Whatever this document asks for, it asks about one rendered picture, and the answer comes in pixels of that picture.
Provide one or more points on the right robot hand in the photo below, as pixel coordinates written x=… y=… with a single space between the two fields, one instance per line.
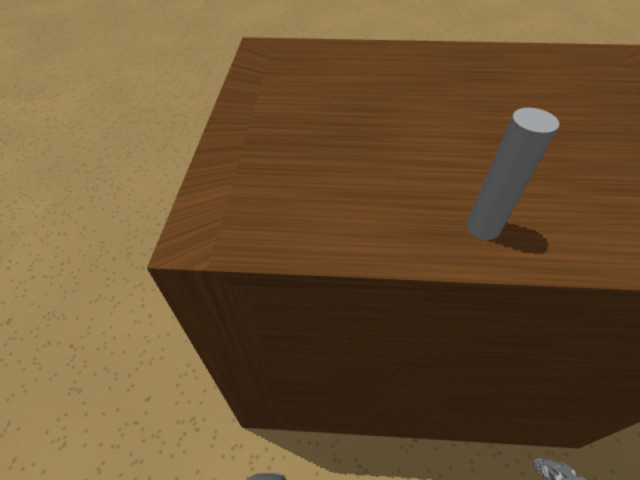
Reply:
x=551 y=470

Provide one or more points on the can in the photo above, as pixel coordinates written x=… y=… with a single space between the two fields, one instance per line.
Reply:
x=525 y=141

